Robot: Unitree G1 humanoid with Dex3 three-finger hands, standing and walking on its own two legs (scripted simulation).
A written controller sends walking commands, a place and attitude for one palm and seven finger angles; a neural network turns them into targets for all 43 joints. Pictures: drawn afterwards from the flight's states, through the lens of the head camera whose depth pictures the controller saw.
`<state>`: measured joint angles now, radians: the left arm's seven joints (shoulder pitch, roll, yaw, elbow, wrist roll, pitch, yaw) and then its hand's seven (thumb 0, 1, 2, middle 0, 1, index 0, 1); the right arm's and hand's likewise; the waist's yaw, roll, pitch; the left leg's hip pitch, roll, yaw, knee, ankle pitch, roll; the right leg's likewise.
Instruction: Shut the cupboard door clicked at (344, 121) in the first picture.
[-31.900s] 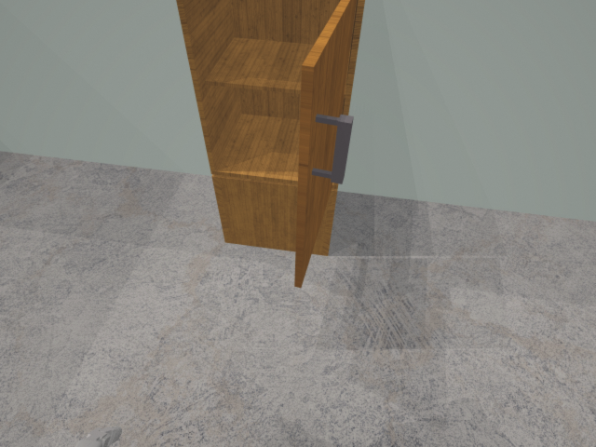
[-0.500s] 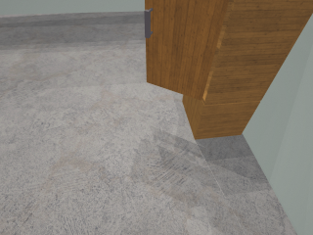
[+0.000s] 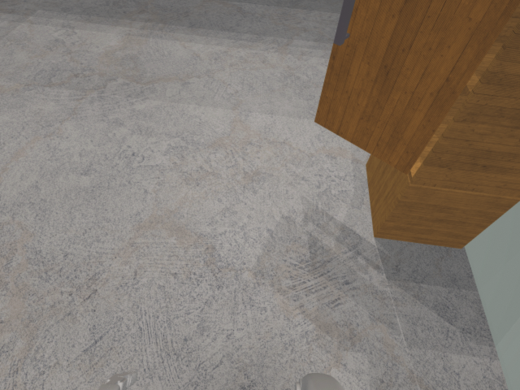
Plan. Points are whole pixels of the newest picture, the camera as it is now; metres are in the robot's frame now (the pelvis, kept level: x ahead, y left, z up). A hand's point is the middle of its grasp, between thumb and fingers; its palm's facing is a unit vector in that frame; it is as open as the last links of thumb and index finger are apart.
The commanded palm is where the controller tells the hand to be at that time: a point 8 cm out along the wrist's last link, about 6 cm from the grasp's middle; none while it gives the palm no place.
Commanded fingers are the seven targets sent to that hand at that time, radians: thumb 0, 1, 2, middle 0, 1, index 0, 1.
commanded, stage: walk to a spot facing it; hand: left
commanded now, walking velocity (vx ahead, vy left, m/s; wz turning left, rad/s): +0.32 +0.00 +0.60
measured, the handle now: (348, 17) +1.05 -0.24 +0.07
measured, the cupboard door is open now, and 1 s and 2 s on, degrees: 56 56 56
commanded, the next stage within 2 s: turn to face it in 0.84 s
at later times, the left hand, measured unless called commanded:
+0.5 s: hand out of the picture +0.12 +0.14 -0.15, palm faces +0.35 -0.90 -0.25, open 7.4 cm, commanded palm none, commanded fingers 0.00 0.90 0.90 -0.20 -0.30 -0.20 -0.30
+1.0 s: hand (100, 325) +0.25 +0.30 -0.17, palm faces +0.63 -0.76 -0.20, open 7.4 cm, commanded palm none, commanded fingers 0.00 0.90 0.90 -0.20 -0.30 -0.20 -0.30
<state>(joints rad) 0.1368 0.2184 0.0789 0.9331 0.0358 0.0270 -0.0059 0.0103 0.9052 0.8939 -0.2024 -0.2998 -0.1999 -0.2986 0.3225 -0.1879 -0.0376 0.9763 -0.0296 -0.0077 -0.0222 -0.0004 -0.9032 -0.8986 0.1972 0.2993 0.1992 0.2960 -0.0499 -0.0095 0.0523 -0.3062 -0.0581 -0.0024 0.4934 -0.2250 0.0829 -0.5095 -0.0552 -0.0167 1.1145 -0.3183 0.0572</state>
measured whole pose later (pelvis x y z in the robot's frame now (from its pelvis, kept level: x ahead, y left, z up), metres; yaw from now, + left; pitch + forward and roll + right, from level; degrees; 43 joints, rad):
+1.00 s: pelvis +0.29 +0.08 +0.00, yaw +38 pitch -1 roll -2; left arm 0.17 0.23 0.07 0.88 0.03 0.01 0.00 0.01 0.91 0.89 -0.20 -0.30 -0.20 -0.30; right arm 0.20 -0.19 -0.01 0.91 -0.01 -0.02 0.00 0.00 -0.91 -0.90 0.20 0.30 0.20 0.30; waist 0.01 -0.03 0.10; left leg -0.22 -0.08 0.02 0.46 -0.22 0.12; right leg -0.63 -0.14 0.01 1.13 -0.22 0.09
